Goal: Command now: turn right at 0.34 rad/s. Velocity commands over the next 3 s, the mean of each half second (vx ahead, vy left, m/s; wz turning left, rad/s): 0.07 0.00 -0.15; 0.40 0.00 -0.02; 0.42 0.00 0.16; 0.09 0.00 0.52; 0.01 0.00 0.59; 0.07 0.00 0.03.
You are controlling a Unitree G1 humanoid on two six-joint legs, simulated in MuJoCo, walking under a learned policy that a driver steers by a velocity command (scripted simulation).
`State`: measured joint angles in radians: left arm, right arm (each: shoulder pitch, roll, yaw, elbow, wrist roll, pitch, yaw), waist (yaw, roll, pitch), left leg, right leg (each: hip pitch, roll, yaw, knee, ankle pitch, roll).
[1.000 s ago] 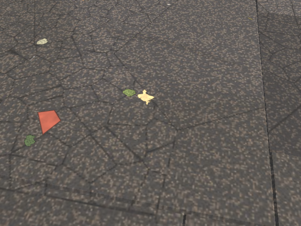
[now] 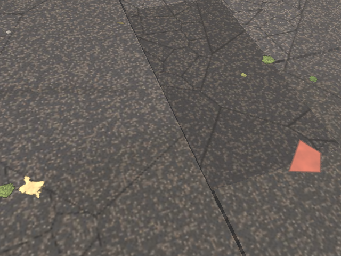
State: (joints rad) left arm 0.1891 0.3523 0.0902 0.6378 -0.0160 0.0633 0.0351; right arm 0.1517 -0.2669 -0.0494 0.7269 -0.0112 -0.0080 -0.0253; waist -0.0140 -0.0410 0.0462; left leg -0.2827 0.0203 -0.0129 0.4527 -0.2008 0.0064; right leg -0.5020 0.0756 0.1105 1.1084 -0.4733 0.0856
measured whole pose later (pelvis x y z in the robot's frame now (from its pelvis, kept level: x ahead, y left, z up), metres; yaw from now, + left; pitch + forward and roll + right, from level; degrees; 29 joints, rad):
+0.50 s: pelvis +0.02 -0.03 +0.00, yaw -2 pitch +0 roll +0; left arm 0.26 0.23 0.03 0.70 0.00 -0.01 0.02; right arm 0.23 -0.31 -0.05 0.85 0.02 -0.03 0.00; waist 0.00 0.01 -0.01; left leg -0.34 0.03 0.01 0.77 -0.46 0.01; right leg -0.16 0.03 0.04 0.46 -0.31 -0.04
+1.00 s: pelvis +0.20 +0.02 +0.00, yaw -2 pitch +1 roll +0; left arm 0.11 0.28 0.06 0.68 -0.02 -0.07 -0.02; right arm 0.41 -0.25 -0.01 0.90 0.00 -0.08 0.00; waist -0.08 -0.05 0.02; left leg 0.07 -0.05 0.03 0.17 -0.26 0.07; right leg -0.67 -0.09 0.01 0.69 0.05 0.01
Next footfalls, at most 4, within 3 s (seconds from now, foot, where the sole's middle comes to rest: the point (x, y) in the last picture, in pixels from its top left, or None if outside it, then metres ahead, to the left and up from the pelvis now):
0.18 right None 0.03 -0.14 -0.78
0.64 left None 0.14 0.10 -0.78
1.16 right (194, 244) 0.50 -0.11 -0.78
1.66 left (137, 196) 0.69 0.12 -0.78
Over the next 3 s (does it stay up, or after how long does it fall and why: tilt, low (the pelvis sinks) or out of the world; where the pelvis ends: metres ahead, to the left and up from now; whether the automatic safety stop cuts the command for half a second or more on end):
stays up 0.65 0.03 -0.01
